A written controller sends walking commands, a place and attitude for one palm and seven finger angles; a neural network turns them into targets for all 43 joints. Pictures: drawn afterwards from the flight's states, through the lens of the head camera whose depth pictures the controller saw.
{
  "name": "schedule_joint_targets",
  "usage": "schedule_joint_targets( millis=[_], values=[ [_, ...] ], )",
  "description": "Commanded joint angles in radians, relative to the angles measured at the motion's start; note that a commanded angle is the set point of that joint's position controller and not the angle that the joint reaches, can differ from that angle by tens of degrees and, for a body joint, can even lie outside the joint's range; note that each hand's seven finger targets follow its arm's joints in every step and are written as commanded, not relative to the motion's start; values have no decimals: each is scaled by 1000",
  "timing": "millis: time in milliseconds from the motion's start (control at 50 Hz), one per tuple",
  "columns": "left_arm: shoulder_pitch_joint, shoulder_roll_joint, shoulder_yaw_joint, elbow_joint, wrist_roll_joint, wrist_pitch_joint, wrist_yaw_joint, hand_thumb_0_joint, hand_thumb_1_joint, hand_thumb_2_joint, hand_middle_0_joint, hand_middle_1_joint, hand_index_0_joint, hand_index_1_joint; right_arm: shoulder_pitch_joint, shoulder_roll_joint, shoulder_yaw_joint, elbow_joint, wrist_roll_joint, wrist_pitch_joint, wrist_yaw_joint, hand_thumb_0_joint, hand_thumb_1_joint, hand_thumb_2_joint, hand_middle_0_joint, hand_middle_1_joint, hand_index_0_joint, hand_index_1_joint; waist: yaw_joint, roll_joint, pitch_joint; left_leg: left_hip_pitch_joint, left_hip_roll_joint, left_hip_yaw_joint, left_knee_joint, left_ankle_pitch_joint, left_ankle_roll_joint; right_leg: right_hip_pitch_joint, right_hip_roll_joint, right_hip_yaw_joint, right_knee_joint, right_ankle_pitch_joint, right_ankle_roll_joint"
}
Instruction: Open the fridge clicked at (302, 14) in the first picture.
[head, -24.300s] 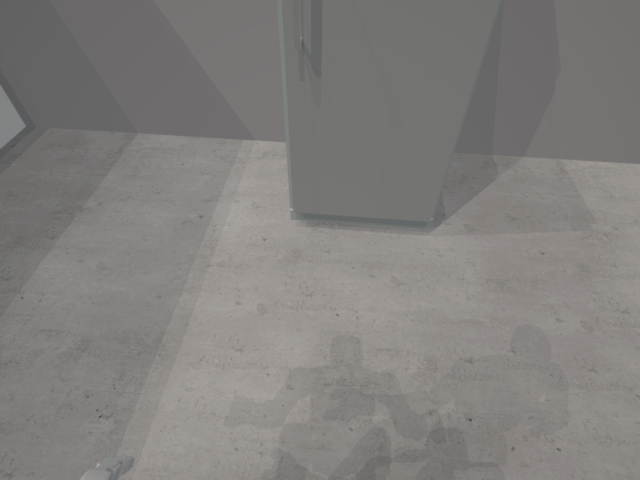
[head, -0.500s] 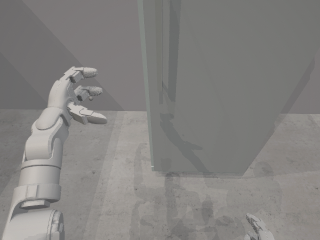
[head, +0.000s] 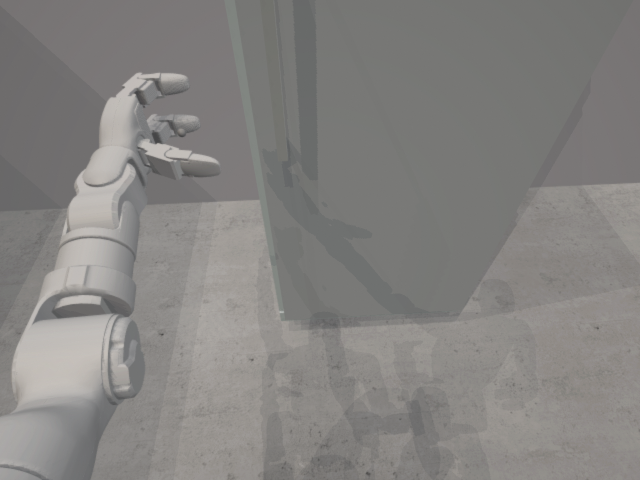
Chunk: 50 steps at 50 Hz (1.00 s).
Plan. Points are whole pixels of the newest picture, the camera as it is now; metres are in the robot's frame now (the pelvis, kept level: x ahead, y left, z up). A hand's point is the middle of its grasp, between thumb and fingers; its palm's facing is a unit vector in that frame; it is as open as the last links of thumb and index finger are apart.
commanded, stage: move the hooked fingers beside the handle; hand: left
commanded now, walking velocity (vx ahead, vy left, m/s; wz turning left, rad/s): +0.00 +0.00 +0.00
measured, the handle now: (271, 34) +0.65 +0.05 +0.24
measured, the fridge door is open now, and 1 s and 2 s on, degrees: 0 0 0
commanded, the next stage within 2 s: none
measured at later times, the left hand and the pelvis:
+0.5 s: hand (228, 82) +0.59 +0.11 +0.20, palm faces +0.06 -1.00 +0.02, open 14.0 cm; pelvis +0.00 +0.02 -0.01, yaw -3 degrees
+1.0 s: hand (228, 97) +0.57 +0.11 +0.19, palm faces +0.06 -1.00 +0.02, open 14.0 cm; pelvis +0.02 +0.01 -0.01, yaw -2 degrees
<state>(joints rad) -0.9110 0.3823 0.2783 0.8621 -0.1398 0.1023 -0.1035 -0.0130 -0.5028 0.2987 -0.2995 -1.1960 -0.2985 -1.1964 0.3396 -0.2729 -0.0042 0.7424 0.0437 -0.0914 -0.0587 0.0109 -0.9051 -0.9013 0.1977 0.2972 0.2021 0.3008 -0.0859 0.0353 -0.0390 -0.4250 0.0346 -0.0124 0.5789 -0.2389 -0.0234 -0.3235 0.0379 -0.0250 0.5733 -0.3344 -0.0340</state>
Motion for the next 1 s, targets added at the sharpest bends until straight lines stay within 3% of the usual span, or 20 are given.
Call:
schedule_joint_targets(
  millis=[0,40,120,180,260,280,380,460,480,580,640,680,740,760,780,820,860,880,940,980],
  values=[
    [-676,244,35,-53,13,-112,23,0,-500,300,-300,-1200,-300,-1200,68,-140,-42,-63,-6,-50,-3,0,-900,-900,200,300,200,300,-53,-29,-296,192,-40,6,1,149,50,-57,-8,40,-88,339,40],
    [-717,250,40,41,30,-122,39,0,-500,300,-300,-1200,-300,-1200,101,-145,-44,-51,-11,-51,4,0,-900,-900,200,300,200,300,-68,-34,-279,161,-36,5,4,115,47,-90,-7,42,-87,298,41],
    [-851,270,48,80,68,-182,71,0,-500,300,-300,-1200,-300,-1200,160,-153,-50,-43,-35,-63,23,0,-900,-900,200,300,200,300,-93,23,-376,176,-35,-4,26,141,44,-119,-3,38,-55,303,37],
    [-875,349,101,173,93,-216,82,0,-500,300,-300,-1200,-300,-1200,211,-169,-53,-28,-49,-62,32,0,-900,-900,200,300,200,300,-106,-20,-404,139,-29,-12,45,156,45,-128,2,38,-35,318,38],
    [-943,335,89,253,127,-223,98,0,-500,300,-300,-1200,-300,-1200,262,-178,-58,-19,-64,-60,50,0,-900,-900,200,300,200,300,-141,11,-413,119,-23,-8,64,155,46,-190,5,36,-24,301,41],
    [-958,380,117,272,139,-225,103,0,-500,300,-300,-1200,-300,-1200,279,-186,-59,-17,-71,-56,52,0,-900,-900,200,300,200,300,-141,5,-430,103,-25,-7,71,164,49,-181,5,39,-19,310,40],
    [-1036,463,155,336,182,-231,122,0,-500,300,-300,-1200,-300,-1200,344,-200,-58,-11,-91,-38,64,0,-900,-900,200,300,200,300,-171,8,-446,44,-19,-4,95,179,54,-192,6,42,-6,335,42],
    [-1008,462,155,266,205,-260,123,0,-500,300,-300,-1200,-300,-1200,374,-194,-67,-30,-105,-28,79,0,-900,-900,200,300,200,300,-150,114,-561,146,-11,-5,118,313,42,-197,15,28,25,404,33],
    [-968,463,168,259,204,-263,120,0,-500,300,-300,-1200,-300,-1200,387,-196,-70,-34,-107,-22,81,0,-900,-900,200,300,200,300,-136,95,-587,173,-9,-11,122,363,41,-189,21,21,31,428,29],
    [-880,354,117,224,172,-212,85,0,-500,300,-300,-1200,-300,-1200,394,-193,-82,-44,-95,1,87,0,-900,-900,200,300,200,300,-131,84,-546,205,-5,1,113,412,43,-178,35,10,7,468,29],
    [-892,365,141,141,145,-201,86,0,-500,300,-300,-1200,-300,-1200,383,-192,-88,-38,-88,5,86,0,-900,-900,200,300,200,300,-124,101,-542,223,0,-1,108,420,41,-166,39,10,-5,473,29],
    [-929,328,122,83,136,-211,98,0,-500,300,-300,-1200,-300,-1200,374,-185,-88,-34,-85,-1,85,0,-900,-900,200,300,200,300,-134,115,-520,247,0,-6,110,430,42,-185,43,8,-9,468,29],
    [-933,252,67,-14,133,-228,121,0,-500,300,-300,-1200,-300,-1200,354,-172,-89,-27,-85,-18,95,0,-900,-900,200,300,200,300,-136,199,-544,333,9,-22,119,505,30,-221,48,-1,-4,459,27],
    [-913,267,86,-46,129,-231,129,0,-500,300,-300,-1200,-300,-1200,350,-173,-90,-27,-85,-23,97,0,-900,-900,200,300,200,300,-123,210,-568,352,10,-24,124,536,28,-212,50,0,-2,471,25],
    [-889,280,92,-55,133,-225,134,0,-500,300,-300,-1200,-300,-1200,349,-177,-90,-26,-83,-24,96,0,-900,-900,200,300,200,300,-118,202,-582,372,14,-29,128,588,27,-208,50,0,3,489,25],
    [-843,193,44,0,119,-190,132,0,-500,300,-300,-1200,-300,-1200,331,-165,-89,-23,-77,-27,99,0,-900,-900,200,300,200,300,-127,144,-527,344,11,-28,123,580,29,-206,52,-8,-3,499,28],
    [-796,212,67,119,122,-140,130,0,-500,300,-300,-1200,-300,-1200,322,-174,-84,-20,-72,-17,96,0,-900,-900,200,300,200,300,-129,39,-436,232,-2,-10,103,458,38,-177,45,-6,-9,499,31],
    [-783,269,117,179,126,-124,133,0,-500,300,-300,-1200,-300,-1200,331,-181,-82,-17,-72,-9,90,0,-900,-900,200,300,200,300,-120,-6,-406,183,-9,-1,94,415,44,-152,38,-2,-11,506,30],
    [-859,277,104,225,145,-116,143,0,-500,300,-300,-1200,-300,-1200,310,-175,-71,-37,-74,-5,85,0,-900,-900,200,300,200,300,-140,-24,-357,95,-24,15,85,296,50,-148,21,13,-9,491,38],
    [-903,328,128,146,156,-171,156,0,-500,300,-300,-1200,-300,-1200,309,-174,-70,-52,-79,-10,83,0,-900,-900,200,300,200,300,-127,7,-424,123,-26,13,98,315,51,-130,16,25,4,502,34]
  ],
)
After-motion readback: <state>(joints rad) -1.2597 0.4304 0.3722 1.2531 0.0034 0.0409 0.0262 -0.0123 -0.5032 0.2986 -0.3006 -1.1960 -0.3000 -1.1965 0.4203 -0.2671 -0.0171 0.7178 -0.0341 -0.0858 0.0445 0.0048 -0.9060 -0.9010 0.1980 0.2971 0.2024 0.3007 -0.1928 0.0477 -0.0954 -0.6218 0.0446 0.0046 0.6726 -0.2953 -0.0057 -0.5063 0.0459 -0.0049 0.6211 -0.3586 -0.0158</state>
